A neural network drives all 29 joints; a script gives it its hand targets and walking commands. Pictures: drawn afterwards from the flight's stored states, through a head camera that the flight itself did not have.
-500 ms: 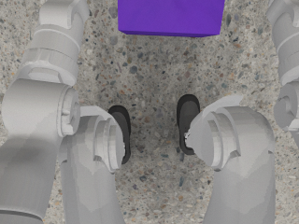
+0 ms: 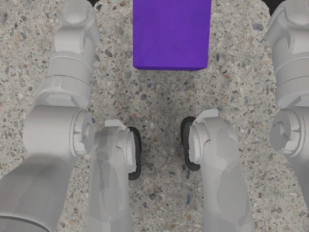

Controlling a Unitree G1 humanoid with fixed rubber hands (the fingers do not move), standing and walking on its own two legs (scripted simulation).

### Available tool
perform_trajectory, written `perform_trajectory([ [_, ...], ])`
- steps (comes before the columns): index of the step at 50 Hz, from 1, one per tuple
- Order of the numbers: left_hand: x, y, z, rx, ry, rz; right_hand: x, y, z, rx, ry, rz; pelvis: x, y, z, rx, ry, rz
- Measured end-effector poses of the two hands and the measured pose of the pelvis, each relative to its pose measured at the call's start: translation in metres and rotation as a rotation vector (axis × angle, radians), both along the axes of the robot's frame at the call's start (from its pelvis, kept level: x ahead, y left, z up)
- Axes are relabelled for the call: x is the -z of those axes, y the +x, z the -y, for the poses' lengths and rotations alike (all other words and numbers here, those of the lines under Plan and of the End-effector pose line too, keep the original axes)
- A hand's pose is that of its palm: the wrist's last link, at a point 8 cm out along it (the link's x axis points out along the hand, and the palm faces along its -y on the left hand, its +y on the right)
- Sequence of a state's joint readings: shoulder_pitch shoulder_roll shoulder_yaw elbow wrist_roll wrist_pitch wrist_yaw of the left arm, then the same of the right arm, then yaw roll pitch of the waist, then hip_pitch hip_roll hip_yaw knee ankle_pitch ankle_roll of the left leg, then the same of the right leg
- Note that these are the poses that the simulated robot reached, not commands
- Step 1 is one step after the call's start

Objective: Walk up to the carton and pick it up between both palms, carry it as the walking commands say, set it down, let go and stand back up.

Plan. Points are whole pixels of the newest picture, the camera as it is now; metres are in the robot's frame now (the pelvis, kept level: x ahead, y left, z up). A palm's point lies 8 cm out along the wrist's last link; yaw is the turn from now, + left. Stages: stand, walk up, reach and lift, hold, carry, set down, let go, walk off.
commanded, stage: set down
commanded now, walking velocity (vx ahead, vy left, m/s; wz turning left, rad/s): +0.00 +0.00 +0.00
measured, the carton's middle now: (169, 30) +0.55 -0.07 -0.36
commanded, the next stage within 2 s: let go in 0.92 s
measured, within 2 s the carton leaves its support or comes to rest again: neither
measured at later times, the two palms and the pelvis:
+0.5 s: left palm out of the picture +0.56 +0.13 +0.02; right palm out of the picture +0.52 -0.28 +0.03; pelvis +0.02 +0.00 +0.12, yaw +0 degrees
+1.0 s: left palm out of the picture +0.56 +0.12 +0.14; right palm out of the picture +0.51 -0.27 +0.15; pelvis +0.05 +0.00 +0.24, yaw -1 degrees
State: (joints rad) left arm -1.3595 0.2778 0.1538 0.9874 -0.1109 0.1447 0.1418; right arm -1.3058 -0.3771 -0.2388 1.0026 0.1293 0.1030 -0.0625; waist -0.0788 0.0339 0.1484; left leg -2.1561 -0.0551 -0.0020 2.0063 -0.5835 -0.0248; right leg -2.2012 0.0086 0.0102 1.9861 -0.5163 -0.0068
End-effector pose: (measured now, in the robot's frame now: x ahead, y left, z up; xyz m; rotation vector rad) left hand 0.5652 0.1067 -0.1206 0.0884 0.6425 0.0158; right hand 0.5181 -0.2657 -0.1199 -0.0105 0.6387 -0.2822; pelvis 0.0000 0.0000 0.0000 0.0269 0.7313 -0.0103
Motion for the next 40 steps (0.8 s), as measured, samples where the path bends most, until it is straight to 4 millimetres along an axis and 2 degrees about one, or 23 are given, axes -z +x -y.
perform_trajectory([
  [13,-0.071,0.0,-0.011,0.001,0.018,0.015,-0.074,-0.002,0.006,-0.009,-0.015,0.013,-0.058,0.009,0.001,0.001,0.0,-0.068],
  [23,-0.133,-0.001,-0.02,0.006,0.021,0.012,-0.137,-0.002,0.01,-0.019,-0.005,0.009,-0.111,0.02,0.001,0.005,-0.002,-0.077],
  [40,-0.237,-0.002,-0.016,0.02,0.015,0.022,-0.242,-0.003,0.011,-0.031,0.009,0.027,-0.207,0.037,0.002,0.009,-0.01,-0.03],
])
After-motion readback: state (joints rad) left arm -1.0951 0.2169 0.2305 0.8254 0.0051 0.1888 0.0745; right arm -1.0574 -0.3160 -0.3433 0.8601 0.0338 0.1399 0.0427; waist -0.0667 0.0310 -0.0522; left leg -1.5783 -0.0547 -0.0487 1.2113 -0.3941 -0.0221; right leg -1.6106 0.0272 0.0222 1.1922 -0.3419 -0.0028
